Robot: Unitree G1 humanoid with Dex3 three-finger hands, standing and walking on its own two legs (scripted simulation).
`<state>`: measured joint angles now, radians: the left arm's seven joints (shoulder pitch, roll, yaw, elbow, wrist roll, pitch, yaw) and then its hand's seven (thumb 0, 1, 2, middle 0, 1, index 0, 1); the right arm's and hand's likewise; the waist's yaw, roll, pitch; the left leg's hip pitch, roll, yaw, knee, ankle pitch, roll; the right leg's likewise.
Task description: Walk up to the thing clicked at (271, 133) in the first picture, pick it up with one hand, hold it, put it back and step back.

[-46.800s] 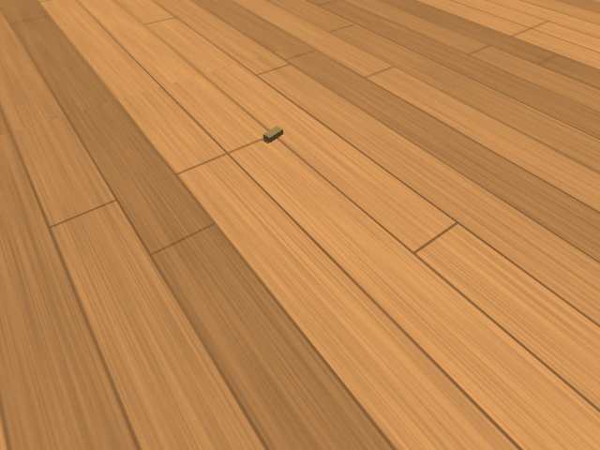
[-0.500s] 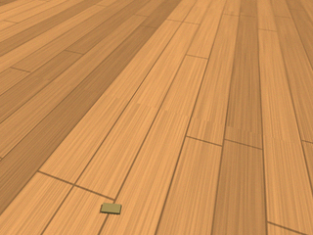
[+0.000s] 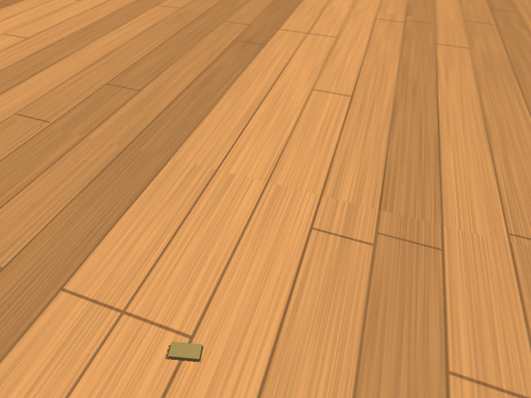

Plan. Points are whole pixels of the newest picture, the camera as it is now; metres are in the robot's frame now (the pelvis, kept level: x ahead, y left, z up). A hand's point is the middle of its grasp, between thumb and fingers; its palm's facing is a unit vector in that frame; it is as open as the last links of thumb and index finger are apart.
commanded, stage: stand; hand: left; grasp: from above
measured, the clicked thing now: (186, 351) +0.44 +0.28 -0.76
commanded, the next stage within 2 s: step back in 1.36 s
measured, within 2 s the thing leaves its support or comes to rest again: neither
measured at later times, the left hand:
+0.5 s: hand out of the picture +0.08 +0.24 -0.15, palm faces +0.01 -0.94 -0.33, open 7.4 cm
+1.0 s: hand out of the picture +0.08 +0.23 -0.15, palm faces -0.01 -0.94 -0.34, open 7.4 cm
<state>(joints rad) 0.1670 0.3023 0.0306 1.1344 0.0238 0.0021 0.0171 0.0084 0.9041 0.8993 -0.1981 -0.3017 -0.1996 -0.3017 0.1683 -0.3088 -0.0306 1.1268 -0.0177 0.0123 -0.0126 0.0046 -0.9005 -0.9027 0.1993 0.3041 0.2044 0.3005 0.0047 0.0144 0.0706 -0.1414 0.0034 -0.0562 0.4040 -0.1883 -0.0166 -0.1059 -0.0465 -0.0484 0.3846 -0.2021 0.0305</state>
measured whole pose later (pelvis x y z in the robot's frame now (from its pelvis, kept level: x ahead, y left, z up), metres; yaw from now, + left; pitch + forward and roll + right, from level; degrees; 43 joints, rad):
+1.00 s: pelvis +0.01 -0.01 +0.00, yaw +0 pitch -3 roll +0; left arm 0.12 0.33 0.02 1.14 0.02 0.00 0.00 0.01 0.90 0.90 -0.20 -0.30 -0.20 -0.30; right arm 0.13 -0.33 -0.01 1.15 -0.01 0.00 0.00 0.00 -0.90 -0.90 0.20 0.30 0.21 0.30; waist 0.00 0.02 0.06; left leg -0.12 0.02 -0.06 0.34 -0.17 -0.04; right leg -0.10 -0.03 -0.05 0.35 -0.20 0.01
